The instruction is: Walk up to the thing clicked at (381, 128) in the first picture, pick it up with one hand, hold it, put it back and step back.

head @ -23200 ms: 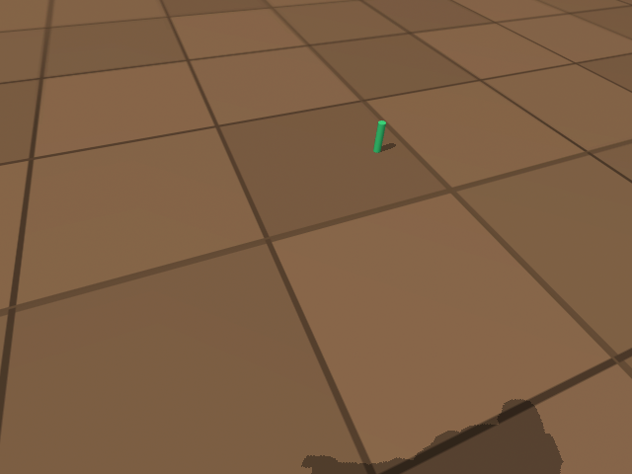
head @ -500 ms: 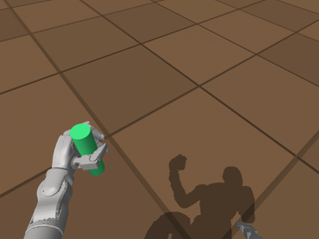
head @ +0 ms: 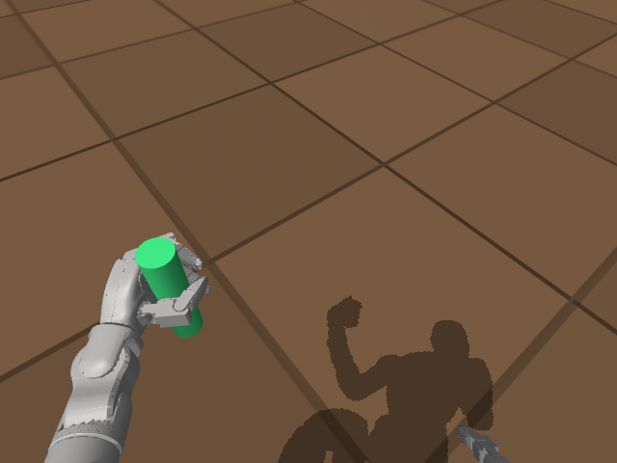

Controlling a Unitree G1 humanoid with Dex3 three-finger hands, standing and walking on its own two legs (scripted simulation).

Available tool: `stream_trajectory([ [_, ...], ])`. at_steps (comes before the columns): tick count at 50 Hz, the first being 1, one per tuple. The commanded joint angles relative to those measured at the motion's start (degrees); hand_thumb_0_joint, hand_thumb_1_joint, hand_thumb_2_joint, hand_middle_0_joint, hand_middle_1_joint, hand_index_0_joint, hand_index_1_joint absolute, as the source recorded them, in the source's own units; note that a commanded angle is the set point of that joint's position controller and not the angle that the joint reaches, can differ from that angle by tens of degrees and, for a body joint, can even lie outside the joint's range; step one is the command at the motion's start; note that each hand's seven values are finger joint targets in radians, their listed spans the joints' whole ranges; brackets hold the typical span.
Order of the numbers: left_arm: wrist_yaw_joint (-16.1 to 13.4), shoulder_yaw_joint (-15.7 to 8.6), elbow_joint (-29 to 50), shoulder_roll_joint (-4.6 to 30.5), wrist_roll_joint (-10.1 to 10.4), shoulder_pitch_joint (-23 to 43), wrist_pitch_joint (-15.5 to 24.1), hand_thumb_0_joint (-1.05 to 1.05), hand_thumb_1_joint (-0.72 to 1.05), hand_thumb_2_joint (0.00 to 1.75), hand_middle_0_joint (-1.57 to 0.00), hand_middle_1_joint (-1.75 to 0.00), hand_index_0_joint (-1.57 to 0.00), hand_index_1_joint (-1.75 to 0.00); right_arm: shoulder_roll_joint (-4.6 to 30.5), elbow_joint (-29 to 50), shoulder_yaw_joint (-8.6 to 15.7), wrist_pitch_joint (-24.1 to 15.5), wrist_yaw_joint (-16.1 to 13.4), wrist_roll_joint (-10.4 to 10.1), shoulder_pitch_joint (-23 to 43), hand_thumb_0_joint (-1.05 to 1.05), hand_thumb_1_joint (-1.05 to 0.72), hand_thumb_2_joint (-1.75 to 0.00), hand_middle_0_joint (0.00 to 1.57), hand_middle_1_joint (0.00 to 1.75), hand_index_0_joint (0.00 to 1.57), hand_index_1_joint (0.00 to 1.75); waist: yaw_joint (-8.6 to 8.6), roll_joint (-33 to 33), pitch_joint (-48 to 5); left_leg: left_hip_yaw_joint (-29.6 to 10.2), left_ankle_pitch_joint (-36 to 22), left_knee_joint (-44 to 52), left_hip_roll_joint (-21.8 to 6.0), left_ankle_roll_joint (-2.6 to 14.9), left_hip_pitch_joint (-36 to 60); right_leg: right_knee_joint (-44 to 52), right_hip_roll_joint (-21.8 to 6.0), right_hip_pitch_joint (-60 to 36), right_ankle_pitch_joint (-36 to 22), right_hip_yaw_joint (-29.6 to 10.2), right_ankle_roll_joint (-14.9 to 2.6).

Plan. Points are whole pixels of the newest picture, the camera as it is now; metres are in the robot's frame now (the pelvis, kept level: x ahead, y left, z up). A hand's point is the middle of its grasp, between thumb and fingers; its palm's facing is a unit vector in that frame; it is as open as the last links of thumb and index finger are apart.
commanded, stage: hold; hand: left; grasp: from the side
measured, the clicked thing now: (174, 293) +0.33 +0.17 +0.04
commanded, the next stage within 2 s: crouch in 0.36 s
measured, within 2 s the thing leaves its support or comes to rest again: neither
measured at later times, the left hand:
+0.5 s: hand (180, 289) +0.33 +0.16 +0.06, palm faces -0.05 -1.00 +0.00, open 5.4 cm
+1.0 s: hand (203, 336) +0.34 +0.16 -0.11, palm faces -0.05 -1.00 +0.00, open 5.4 cm
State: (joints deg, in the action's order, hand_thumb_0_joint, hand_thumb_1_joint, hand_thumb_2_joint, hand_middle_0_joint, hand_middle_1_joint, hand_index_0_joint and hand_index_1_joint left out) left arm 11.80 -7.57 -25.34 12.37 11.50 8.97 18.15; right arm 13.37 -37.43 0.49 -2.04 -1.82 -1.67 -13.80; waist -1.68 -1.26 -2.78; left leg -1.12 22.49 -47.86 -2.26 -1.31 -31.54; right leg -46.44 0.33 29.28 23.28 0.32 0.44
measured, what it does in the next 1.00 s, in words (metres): lowers itself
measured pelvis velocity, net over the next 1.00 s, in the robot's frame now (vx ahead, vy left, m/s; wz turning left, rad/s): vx -0.02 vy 0.00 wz -0.01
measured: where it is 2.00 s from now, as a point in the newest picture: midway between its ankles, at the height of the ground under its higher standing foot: outside the picture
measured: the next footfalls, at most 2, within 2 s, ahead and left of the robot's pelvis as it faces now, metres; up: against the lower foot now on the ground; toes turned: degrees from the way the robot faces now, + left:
none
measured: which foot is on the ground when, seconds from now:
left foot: down 0.00-1.00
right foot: down 0.00-1.00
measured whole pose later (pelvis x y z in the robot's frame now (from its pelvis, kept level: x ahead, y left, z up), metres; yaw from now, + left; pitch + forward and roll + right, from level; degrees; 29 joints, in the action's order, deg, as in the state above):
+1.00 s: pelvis -0.02 +0.00 -0.10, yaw +0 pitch +23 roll -2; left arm 14.3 -12.4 -46.7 13.6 9.9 19.5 37.7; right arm 15.0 -36.9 1.2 -5.2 2.2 1.5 -12.0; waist -4.6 0.4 -9.1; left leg -2.8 31.9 -78.1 -1.9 -1.6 -69.4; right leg -77.0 0.3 66.8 33.4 1.1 0.6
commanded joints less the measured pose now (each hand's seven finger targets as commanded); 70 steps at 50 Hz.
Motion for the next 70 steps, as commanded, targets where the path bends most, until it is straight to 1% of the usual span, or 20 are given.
stream_trajectory([
  [1, 0.0, -2.8, 11.9, 7.0, 1.6, 15.9, 3.5, 0.00, 0.62, 1.24, -1.30, -1.37, -1.30, -1.36, 8.2, 7.6, 2.7, -2.7, -0.7, -0.2, 2.1, 0.00, -0.88, -0.90, 0.20, 0.30, 0.20, 0.30, -0.21, 2.3, -14.3, 1.2, -12.7, 5.9, 1.5, 1.96, 9.1, 7.2, 0.5, -4.4, -16.1, 0.8, -0.47],
  [4, 0.2, -2.1, 8.6, 6.3, 1.1, 16.1, 3.5, 0.00, 0.63, 1.22, -1.29, -1.34, -1.29, -1.34, 8.4, 7.4, 2.9, -2.7, -0.5, 0.0, 2.5, 0.00, -0.89, -0.90, 0.20, 0.30, 0.20, 0.30, -0.77, 2.3, -10.5, 1.0, -11.4, 6.2, 1.3, 1.80, 7.1, 6.7, 0.7, -2.4, -14.2, 1.3, -0.80],
  [5, 0.1, -3.9, 12.0, 8.2, 1.1, 16.8, 4.0, 0.00, 0.63, 1.22, -1.28, -1.34, -1.28, -1.33, 8.1, 7.7, 2.9, -2.5, -0.4, 0.0, 2.2, 0.00, -0.88, -0.90, 0.20, 0.30, 0.20, 0.30, 0.54, 1.1, -13.8, 1.2, -12.0, 6.0, 1.5, 1.84, 8.1, 6.8, 0.4, -3.4, -14.6, 1.0, -0.81],
  [6, 0.2, -1.7, 8.9, 5.8, 0.9, 15.9, 3.9, 0.00, 0.62, 1.22, -1.29, -1.35, -1.29, -1.35, 8.2, 7.7, 3.0, -2.6, -0.4, 0.0, 2.3, 0.00, -0.89, -0.90, 0.20, 0.30, 0.20, 0.30, -0.79, 2.2, -11.4, 1.1, -11.5, 5.9, 1.5, 1.87, 7.6, 6.7, 0.5, -2.7, -14.2, 1.1, -0.76],
  [8, 0.3, -1.7, 13.4, 6.7, 0.9, 18.2, 4.7, 0.00, 0.64, 1.23, -1.29, -1.35, -1.29, -1.35, 7.8, 7.7, 2.9, -2.9, -0.2, 0.2, 2.5, 0.00, -0.89, -0.90, 0.20, 0.30, 0.20, 0.30, -0.16, -0.2, -14.4, 1.2, -12.3, 5.7, 1.7, 1.76, 8.9, 6.4, 0.4, -3.7, -15.0, 0.8, -0.88],
  [9, 0.2, -4.7, 15.6, 9.8, 1.1, 17.9, 4.9, 0.00, 0.65, 1.21, -1.30, -1.35, -1.30, -1.34, 8.0, 8.2, 3.0, -2.9, -0.3, 0.1, 2.2, 0.00, -0.89, -0.90, 0.20, 0.30, 0.20, 0.30, 0.96, -1.1, -17.0, 1.3, -13.2, 5.7, 1.7, 1.70, 10.1, 6.5, 0.3, -5.2, -15.7, 0.7, -0.80],
  [12, 0.1, -2.3, 11.8, 7.0, 0.8, 14.9, 4.3, 0.00, 0.61, 1.21, -1.29, -1.35, -1.29, -1.35, 7.8, 8.1, 2.6, -2.6, -0.3, 0.2, 2.1, 0.00, -0.90, -0.90, 0.20, 0.30, 0.20, 0.30, -0.22, 0.7, -15.6, 1.2, -14.0, 5.4, 1.6, 1.83, 9.7, 6.5, 0.5, -5.4, -16.9, 0.7, -0.55],
  [22, 0.2, -3.2, 11.9, 7.9, 0.9, 16.5, 4.8, 0.00, 0.62, 1.23, -1.29, -1.36, -1.29, -1.35, 8.3, 7.8, 3.1, -2.5, 0.0, 0.2, 2.2, 0.00, -0.89, -0.90, 0.20, 0.30, 0.20, 0.30, 0.08, -0.1, -13.7, 0.6, -11.8, 6.2, 1.2, 1.60, 8.6, 6.1, 0.7, -3.4, -13.8, 1.2, -1.09],
  [24, 0.4, -0.7, 12.7, 5.6, 0.9, 15.6, 4.6, 0.00, 0.71, 1.21, -1.32, -1.33, -1.33, -1.32, 7.8, 8.1, 2.9, -2.7, 0.1, 0.2, 2.2, 0.00, -0.84, -0.89, 0.20, 0.30, 0.20, 0.30, 0.00, 0.2, -15.1, 0.8, -13.7, 5.5, 1.5, 1.64, 9.1, 6.0, 0.6, -4.4, -15.8, 1.1, -1.03],
  [27, -0.1, -3.3, 12.9, 8.0, 0.5, 14.7, 4.5, 0.00, 0.65, 1.19, -1.31, -1.31, -1.32, -1.30, 7.9, 7.6, 3.1, -2.5, 0.0, 0.4, 1.6, 0.00, -0.85, -0.89, 0.20, 0.30, 0.20, 0.30, 0.47, 0.5, -16.6, 1.2, -15.2, 4.4, 1.6, 1.96, 8.5, 5.9, 0.3, -5.1, -18.0, 0.7, -0.68],
  [28, -0.3, -1.8, 7.7, 5.5, 0.4, 14.2, 4.2, 0.00, 0.64, 1.19, -1.31, -1.31, -1.32, -1.30, 8.0, 7.4, 3.0, -2.5, 0.2, 0.4, 1.7, 0.00, -0.86, -0.90, 0.20, 0.30, 0.20, 0.30, -1.13, 2.8, -13.0, 1.1, -14.4, 4.0, 1.4, 2.16, 6.7, 5.8, 0.5, -3.1, -17.3, 0.9, -0.59],
  [31, -0.9, -3.7, 7.0, 6.3, 0.4, 16.1, 5.1, 0.00, 0.64, 1.21, -1.31, -1.32, -1.31, -1.31, 7.9, 6.9, 3.2, -2.5, 0.5, 0.6, 1.4, 0.00, -0.85, -0.89, 0.20, 0.30, 0.20, 0.30, -0.72, 3.0, -11.8, 1.0, -11.0, 3.2, 1.4, 2.31, 3.7, 4.8, 0.3, 0.2, -14.3, 1.0, -0.71],
  [34, -0.6, -2.9, 3.8, 5.7, -0.3, 17.7, 7.8, 0.00, 0.67, 1.22, -1.31, -1.33, -1.32, -1.32, 8.4, 6.8, 3.6, -2.9, 1.1, 1.0, 1.6, 0.00, -0.85, -0.89, 0.20, 0.30, 0.20, 0.30, -1.53, 1.9, -10.9, 0.6, -7.4, 1.5, 1.5, 2.05, 0.2, 2.1, 0.5, 3.8, -10.6, 1.2, -1.13],
  [44, 2.1, -5.5, -9.8, 6.9, -0.3, 22.8, 21.1, 0.00, 0.59, 1.24, -1.35, -1.39, -1.36, -1.38, 9.1, 6.0, 3.6, -5.2, 3.3, 2.7, 1.0, 0.00, -0.87, -0.90, 0.20, 0.30, 0.20, 0.30, -2.68, -1.0, -20.8, -1.0, -1.7, -17.1, 1.9, 2.03, -17.7, -16.9, 0.7, 25.2, -3.8, 1.0, -1.91],
  [48, 3.0, -6.7, -11.4, 9.5, -1.2, 26.5, 25.8, 0.00, 0.60, 1.25, -1.35, -1.39, -1.36, -1.38, 10.2, 6.4, 3.4, -5.3, 3.9, 3.4, 0.7, 0.00, -0.87, -0.90, 0.20, 0.30, 0.20, 0.30, -2.42, -3.8, -30.2, -2.7, -2.7, -25.3, 1.6, 1.74, -22.6, -26.9, 0.9, 35.7, -2.4, 1.9, -2.58],
  [51, 3.8, -6.8, -13.6, 10.0, -0.8, 30.2, 27.2, 0.00, 0.56, 1.23, -1.34, -1.36, -1.34, -1.36, 10.7, 5.6, 2.9, -4.9, 4.1, 3.9, -0.2, 0.00, -0.88, -0.90, 0.20, 0.30, 0.20, 0.30, -2.84, -3.9, -34.4, -2.8, -3.8, -31.4, 1.8, 1.97, -27.6, -32.2, 1.0, 40.9, -3.0, 1.4, -2.51],
  [56, 3.3, -10.5, -16.4, 12.4, -0.7, 31.6, 27.5, 0.00, 0.58, 1.26, -1.32, -1.36, -1.31, -1.36, 11.5, 4.9, 3.0, -3.7, 4.7, 4.8, 0.0, 0.00, -0.88, -0.90, 0.20, 0.30, 0.20, 0.30, -0.92, -4.0, -40.3, -2.4, -6.5, -39.7, 1.8, 2.24, -34.2, -39.2, 1.2, 46.2, -4.4, 0.7, -2.32],
  [62, 5.2, -11.0, -19.4, 12.6, -1.7, 36.6, 28.1, 0.00, 0.65, 1.30, -1.33, -1.39, -1.33, -1.38, 12.2, 2.6, 3.2, -2.8, 5.8, 5.8, -0.8, 0.00, -0.89, -0.90, 0.20, 0.30, 0.20, 0.30, -3.46, -1.5, -44.8, -2.4, -8.2, -49.4, 1.8, 2.84, -42.4, -47.7, 1.5, 52.3, -6.8, 1.7, -2.17],
  [68, 5.3, -14.1, -25.5, 15.3, -2.2, 43.0, 30.1, 0.00, 0.59, 1.27, -1.31, -1.38, -1.32, -1.37, 11.3, 1.9, 2.2, -2.6, 6.5, 6.8, 0.7, 0.00, -0.88, -0.90, 0.20, 0.30, 0.20, 0.30, -4.38, 0.4, -40.3, -1.3, 4.9, -57.0, 1.8, 2.82, -58.1, -53.1, 1.4, 59.0, 4.2, 0.6, -1.83],
  [70, 4.8, -16.1, -27.0, 16.9, -2.5, 42.8, 30.7, 0.00, 0.61, 1.28, -1.30, -1.38, -1.30, -1.37, 11.5, 1.8, 1.9, -2.4, 6.7, 7.4, 1.3, 0.00, -0.88, -0.90, 0.20, 0.30, 0.20, 0.30, -3.26, -0.6, -41.1, -0.7, 7.3, -59.0, 1.9, 2.56, -59.5, -55.1, 1.4, 61.0, 6.9, 0.6, -1.88],
])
